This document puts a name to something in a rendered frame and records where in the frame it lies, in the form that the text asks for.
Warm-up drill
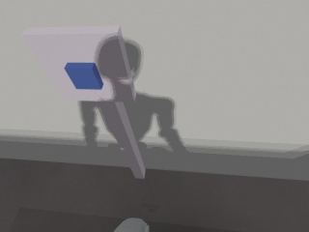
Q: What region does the panel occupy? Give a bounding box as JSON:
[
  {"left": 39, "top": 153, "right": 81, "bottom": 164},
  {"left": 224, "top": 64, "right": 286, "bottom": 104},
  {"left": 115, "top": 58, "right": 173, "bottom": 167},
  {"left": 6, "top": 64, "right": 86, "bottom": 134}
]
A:
[{"left": 21, "top": 25, "right": 146, "bottom": 179}]

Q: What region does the button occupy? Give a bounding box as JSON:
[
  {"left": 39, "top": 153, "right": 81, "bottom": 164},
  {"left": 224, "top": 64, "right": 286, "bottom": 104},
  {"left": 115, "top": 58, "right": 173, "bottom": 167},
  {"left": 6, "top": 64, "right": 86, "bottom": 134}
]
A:
[{"left": 64, "top": 62, "right": 103, "bottom": 90}]

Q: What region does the robot left thigh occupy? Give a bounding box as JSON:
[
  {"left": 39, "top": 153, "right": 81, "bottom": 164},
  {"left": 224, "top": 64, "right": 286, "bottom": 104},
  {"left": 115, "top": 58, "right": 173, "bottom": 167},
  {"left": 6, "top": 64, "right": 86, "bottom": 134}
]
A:
[{"left": 114, "top": 217, "right": 150, "bottom": 232}]

